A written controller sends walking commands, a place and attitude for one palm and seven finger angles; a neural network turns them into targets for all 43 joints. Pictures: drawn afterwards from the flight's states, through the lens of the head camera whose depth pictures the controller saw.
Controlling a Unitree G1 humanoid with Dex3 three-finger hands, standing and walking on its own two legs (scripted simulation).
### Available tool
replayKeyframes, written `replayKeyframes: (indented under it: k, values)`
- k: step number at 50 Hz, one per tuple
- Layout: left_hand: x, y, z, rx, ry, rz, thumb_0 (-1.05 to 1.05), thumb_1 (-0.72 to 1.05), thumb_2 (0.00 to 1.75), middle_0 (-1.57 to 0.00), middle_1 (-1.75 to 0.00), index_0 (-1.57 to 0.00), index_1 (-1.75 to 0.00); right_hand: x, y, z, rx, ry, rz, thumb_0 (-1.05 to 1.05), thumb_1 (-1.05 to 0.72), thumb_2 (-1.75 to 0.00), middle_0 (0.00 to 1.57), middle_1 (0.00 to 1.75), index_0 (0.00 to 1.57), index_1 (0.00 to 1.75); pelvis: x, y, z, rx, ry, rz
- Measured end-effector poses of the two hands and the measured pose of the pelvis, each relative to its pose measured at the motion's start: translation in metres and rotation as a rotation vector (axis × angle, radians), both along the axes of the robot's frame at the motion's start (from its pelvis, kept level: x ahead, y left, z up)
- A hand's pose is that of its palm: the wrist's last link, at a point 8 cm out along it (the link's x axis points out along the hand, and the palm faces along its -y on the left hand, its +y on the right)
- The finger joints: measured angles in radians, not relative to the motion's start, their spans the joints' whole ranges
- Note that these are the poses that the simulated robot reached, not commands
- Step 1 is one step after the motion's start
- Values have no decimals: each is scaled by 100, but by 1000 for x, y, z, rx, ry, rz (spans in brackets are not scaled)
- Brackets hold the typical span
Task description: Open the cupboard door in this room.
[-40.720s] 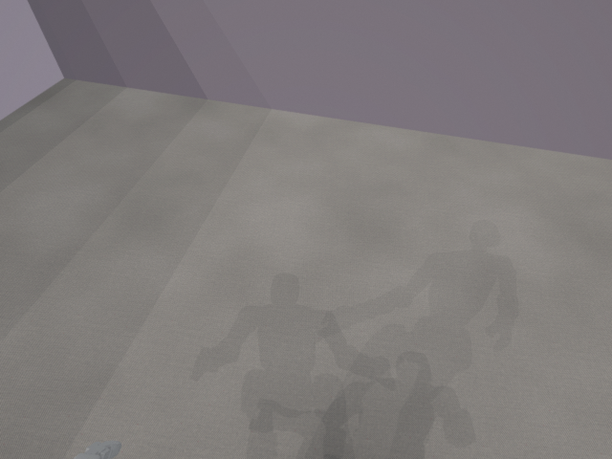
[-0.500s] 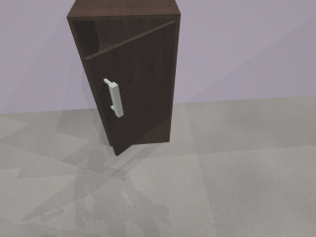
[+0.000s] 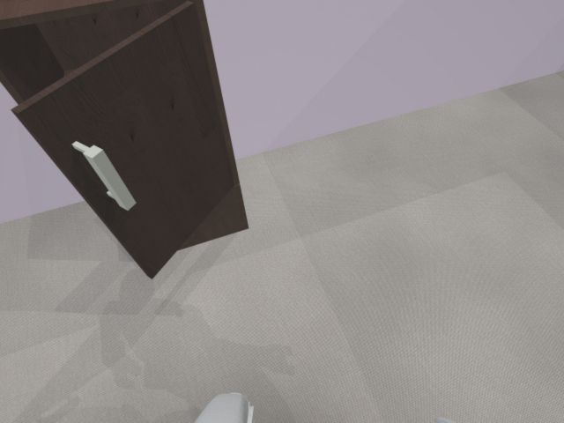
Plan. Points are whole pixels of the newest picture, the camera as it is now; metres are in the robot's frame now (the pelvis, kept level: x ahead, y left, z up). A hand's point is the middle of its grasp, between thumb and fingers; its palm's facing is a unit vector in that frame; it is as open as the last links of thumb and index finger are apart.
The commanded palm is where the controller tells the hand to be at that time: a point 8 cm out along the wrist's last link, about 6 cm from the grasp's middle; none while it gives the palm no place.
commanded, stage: walk to a spot facing it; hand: left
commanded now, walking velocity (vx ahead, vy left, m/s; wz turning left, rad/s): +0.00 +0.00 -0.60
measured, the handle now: (104, 176) +0.51 +0.40 -0.02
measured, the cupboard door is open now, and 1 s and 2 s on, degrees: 39 39 39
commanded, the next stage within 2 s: none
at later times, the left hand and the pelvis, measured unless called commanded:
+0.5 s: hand (165, 399) +0.16 +0.22 -0.16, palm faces -0.27 -0.93 -0.24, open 7.4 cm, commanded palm none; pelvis +0.01 +0.03 +0.00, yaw -18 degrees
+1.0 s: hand (242, 355) +0.24 +0.10 -0.16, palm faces -0.59 -0.79 -0.16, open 7.4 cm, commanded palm none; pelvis +0.03 +0.00 +0.00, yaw -37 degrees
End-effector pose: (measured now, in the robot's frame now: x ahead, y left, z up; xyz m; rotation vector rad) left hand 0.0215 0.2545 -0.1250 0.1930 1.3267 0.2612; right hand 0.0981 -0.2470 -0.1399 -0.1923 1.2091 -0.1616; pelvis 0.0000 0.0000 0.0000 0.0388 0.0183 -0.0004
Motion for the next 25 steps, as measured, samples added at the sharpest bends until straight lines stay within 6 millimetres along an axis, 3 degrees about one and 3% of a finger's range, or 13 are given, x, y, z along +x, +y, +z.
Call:
replayKeyframes:
  k: [7,12,15,19,25]
  values:
    - [19,8,-4,-32,0,-72,0,90,90,-21,-30,-20,-30,25,12,20,-11,-119,-41,0,-91,-90,20,30,20,29,2,13,3,-5,13,-87]
    - [43,28,-20,-55,-16,-125,1,90,90,-21,-30,-20,-30,22,24,25,-51,-180,-73,0,-91,-90,20,30,20,29,6,33,-7,-45,31,-140]
    - [66,37,-25,-63,-37,-176,1,90,90,-21,-30,-20,-30,1,28,26,-81,-148,-82,0,-91,-90,20,30,20,29,4,39,-8,-46,23,-170]
    - [98,37,-16,-67,-78,-242,1,91,90,-20,-30,-20,-30,-42,28,28,-88,-58,-126,0,-90,-90,20,30,20,29,4,39,-1,-62,16,-218]
    - [143,11,-7,-61,-102,-390,1,91,90,-20,-30,-19,-30,-110,18,16,-64,41,-276,0,-90,-90,20,30,20,30,5,30,-2,-71,10,-314]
